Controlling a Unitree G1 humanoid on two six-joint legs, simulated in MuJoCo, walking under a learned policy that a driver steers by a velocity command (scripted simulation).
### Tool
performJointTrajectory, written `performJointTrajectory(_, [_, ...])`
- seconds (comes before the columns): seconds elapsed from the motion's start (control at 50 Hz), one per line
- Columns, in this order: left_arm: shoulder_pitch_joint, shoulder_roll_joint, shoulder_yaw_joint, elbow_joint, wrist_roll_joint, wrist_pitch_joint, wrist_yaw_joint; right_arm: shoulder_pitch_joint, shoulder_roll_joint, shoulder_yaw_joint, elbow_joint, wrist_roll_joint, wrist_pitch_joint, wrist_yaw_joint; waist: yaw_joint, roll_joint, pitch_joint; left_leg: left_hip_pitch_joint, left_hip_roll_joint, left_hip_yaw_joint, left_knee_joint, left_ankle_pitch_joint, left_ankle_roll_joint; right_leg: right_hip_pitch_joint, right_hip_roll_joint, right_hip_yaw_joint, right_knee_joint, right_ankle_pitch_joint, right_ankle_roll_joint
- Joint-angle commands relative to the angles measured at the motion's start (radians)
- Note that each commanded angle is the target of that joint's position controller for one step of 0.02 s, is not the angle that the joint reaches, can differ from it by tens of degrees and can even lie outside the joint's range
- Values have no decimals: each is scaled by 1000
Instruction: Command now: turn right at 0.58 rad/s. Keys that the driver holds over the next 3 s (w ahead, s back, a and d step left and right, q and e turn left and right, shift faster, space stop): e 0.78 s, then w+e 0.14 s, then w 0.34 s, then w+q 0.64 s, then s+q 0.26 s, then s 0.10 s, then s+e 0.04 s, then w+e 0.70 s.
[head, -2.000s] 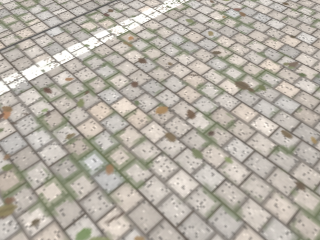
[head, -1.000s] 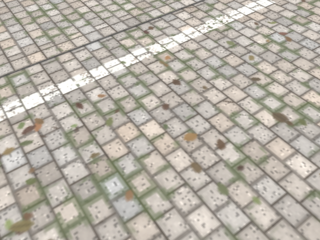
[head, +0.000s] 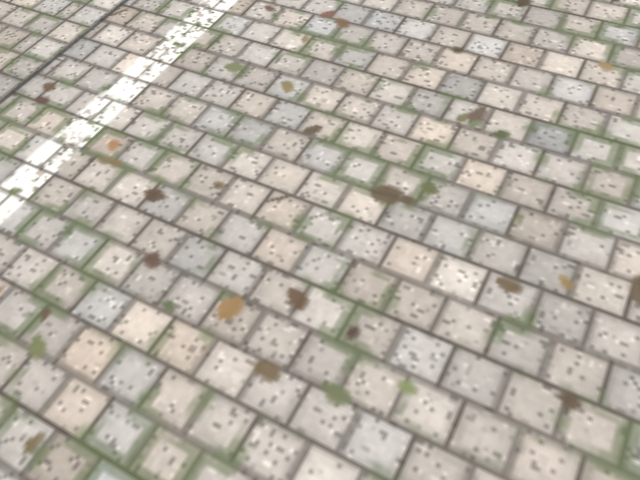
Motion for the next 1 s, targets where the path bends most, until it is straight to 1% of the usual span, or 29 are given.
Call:
performJointTrajectory(0.02, [-7, 190, 49, -73, 0, -3, 8, -56, -55, -4, -69, 5, -18, 9, 11, -168, -111, -29, -7, -17, -123, -1, -14, 177, -230, 275, -94, 199, -165])
performJointTrajectory(0.12, [-49, 192, 47, -109, 1, 12, -1, -11, -79, -7, -71, 13, -38, 28, 3, -192, -129, 113, -36, -17, -268, -48, -2, 152, -215, 363, -39, 339, -164])
performJointTrajectory(0.16, [-86, 186, 42, -129, -10, 22, 4, 51, -85, -9, -60, 14, -48, 39, -38, -190, -140, 221, -37, -6, -445, 49, 17, 146, -181, 379, 6, 361, -126])
performJointTrajectory(0.18, [-98, 175, 38, -141, -14, 27, 8, 94, -102, -16, -49, 10, -51, 43, -59, -172, -145, 326, -9, -5, -559, 176, 34, 101, -145, 363, 41, 289, -85])
performJointTrajectory(0.2, [-74, 128, 24, -152, -5, 30, 10, 135, -160, -31, -46, -5, -48, 40, -48, -59, -180, 482, 150, -122, -579, 276, 87, -27, -78, 296, 174, 73, -32])
performJointTrajectory(0.22, [4, 72, 14, -165, -4, 22, 5, 103, -236, -42, -56, -23, -32, 29, 33, 236, -161, 589, 356, -358, -565, 582, 230, -271, 108, 107, 371, -397, 29])
performJointTrajectory(0.24, [-2, 168, 38, -171, 6, 8, -1, 109, -191, -32, -71, -43, -33, 32, 1, 247, -164, 538, 466, -466, -585, 621, 357, -347, 59, 89, 601, -493, 70])
performJointTrajectory(0.26, [1, 228, 59, -151, -4, 8, -6, 63, -141, -19, -97, -37, -34, 29, 13, 151, -139, 504, 414, -362, -580, 575, 342, -345, 19, 94, 713, -413, 85])
performJointTrajectory(0.28, [12, 221, 64, -132, -8, 18, -6, 14, -110, -12, -107, -25, -31, 26, 30, 111, -111, 476, 335, -251, -570, 510, 287, -345, 4, 75, 751, -341, 102])
performJointTrajectory(0.3, [16, 200, 61, -124, -6, 31, -4, -5, -92, -5, -118, -12, -28, 22, 26, 104, -91, 462, 291, -183, -572, 460, 258, -356, -6, 61, 784, -286, 120])
performJointTrajectory(0.32, [10, 171, 53, -130, -6, 39, -8, -2, -93, -2, -118, -7, -24, 16, 18, 109, -74, 442, 273, -138, -580, 469, 258, -358, -11, 45, 808, -245, 135])
performJointTrajectory(0.34, [-7, 149, 45, -146, -11, 42, -13, 12, -101, -2, -115, -10, -18, 11, 9, 113, -62, 428, 253, -91, -596, 461, 260, -351, -17, 12, 784, -212, 143])
performJointTrajectory(0.4, [-84, 115, 26, -200, -14, 40, -19, 80, -129, -10, -109, -15, -5, -3, -42, 136, -72, 513, 274, -49, -609, 464, 283, -370, -51, -29, 635, -177, 160])
performJointTrajectory(0.48, [-95, 101, 13, -235, -7, 39, -38, 72, -180, -27, -128, -7, 3, 6, -50, 154, -96, 483, 302, 22, -603, 470, 279, -220, -84, -87, 436, -177, 142])
performJointTrajectory(0.56, [-69, 124, 25, -248, -10, 52, -56, 72, -201, -34, -136, 16, 1, 26, -35, 163, -85, 461, 329, 50, -558, 420, 245, -102, -68, -136, 253, -145, 91])
performJointTrajectory(0.6, [-3, 124, 36, -228, -9, 56, -59, 66, -186, -32, -132, 35, 0, 31, 8, 137, -95, 417, 307, 99, -454, 353, 181, 40, -32, -167, 51, -11, 39])
performJointTrajectory(0.62, [49, 162, 54, -213, -7, 54, -49, 129, -143, -21, -109, 26, -2, 38, 16, 46, -116, 323, 262, 161, -323, 254, 114, 190, -35, -114, -34, 131, 2])
performJointTrajectory(0.64, [93, 282, 83, -226, -3, 48, -30, 124, -72, 3, -139, -22, -3, 44, 8, -240, -135, 46, 145, 246, 3, -157, 17, 381, -284, 233, -60, 498, -91])
performJointTrajectory(0.66, [70, 323, 76, -260, 27, 25, -37, 62, -73, 5, -195, -27, -9, 38, 17, -329, -171, -138, 25, 117, 237, -416, -21, 343, -463, 472, -55, 661, -307])
performJointTrajectory(0.68, [81, 267, 65, -254, 35, 2, -49, 3, -127, -10, -205, -5, -9, 32, 67, -209, -196, -144, 44, 22, 331, -368, -12, 314, -421, 417, -82, 552, -315])
performJointTrajectory(0.7, [43, 240, 53, -243, 28, -11, -48, 0, -138, -15, -206, 9, -7, 28, 34, -184, -144, -147, 60, 5, 330, -278, 8, 275, -355, 325, -83, 464, -251])
performJointTrajectory(0.72, [-8, 216, 48, -244, 12, -12, -41, 23, -138, -19, -186, 1, -4, 20, 7, -130, -123, -139, 74, -4, 290, -195, 13, 242, -298, 271, -82, 372, -192])
performJointTrajectory(0.74, [-45, 196, 38, -251, 0, -7, -36, 38, -150, -23, -182, -8, 1, 15, -12, -143, -108, -113, 73, -5, 260, -143, 10, 199, -273, 243, -85, 359, -169])
performJointTrajectory(0.78, [-59, 193, 30, -262, 9, -3, -25, 70, -135, -22, -177, -9, 2, 20, -31, -154, -128, -46, 42, 6, 254, -67, 0, 154, -241, 222, -95, 370, -170])
performJointTrajectory(0.82, [-22, 186, 30, -255, 2, -5, -19, 78, -117, -16, -179, -2, -4, 29, -18, -150, -146, -46, 33, 11, 133, -10, 0, 171, -213, 241, -139, 50, -170])
performJointTrajectory(0.84, [-3, 186, 30, -251, -3, -6, -17, 52, -110, -12, -189, 2, -9, 34, -1, -160, -125, -57, 28, 9, 60, 2, 0, 171, -209, 276, -170, -141, -173])
performJointTrajectory(0.86, [5, 191, 30, -249, -4, -8, -16, 27, -108, -10, -200, 4, -15, 40, 9, -180, -99, -59, 22, 5, -7, 2, 1, 161, -212, 312, -194, -252, -176])
performJointTrajectory(0.92, [23, 213, 37, -243, -2, -14, -15, -8, -106, -7, -215, 8, -45, 57, 25, -190, -63, -14, 4, -5, -168, -15, 12, 142, -215, 361, -200, -311, -179])
performJointTrajectory(1.0, [53, 199, 26, -225, -1, -22, -29, 8, -94, 0, -211, 14, -80, 81, 40, -183, -57, 108, -2, 30, -282, -30, 38, 92, -214, 373, -175, -328, -177])
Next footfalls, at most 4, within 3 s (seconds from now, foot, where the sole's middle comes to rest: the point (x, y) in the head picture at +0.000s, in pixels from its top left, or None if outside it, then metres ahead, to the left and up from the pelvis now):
0.20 left None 0.08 0.15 -0.78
0.62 right None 0.01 -0.12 -0.78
1.10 left None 0.17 0.04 -0.78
1.54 right None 0.25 -0.35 -0.78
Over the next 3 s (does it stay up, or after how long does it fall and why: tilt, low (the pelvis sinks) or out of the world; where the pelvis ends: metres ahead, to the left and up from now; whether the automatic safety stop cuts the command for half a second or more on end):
stays up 0.70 -0.34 -0.02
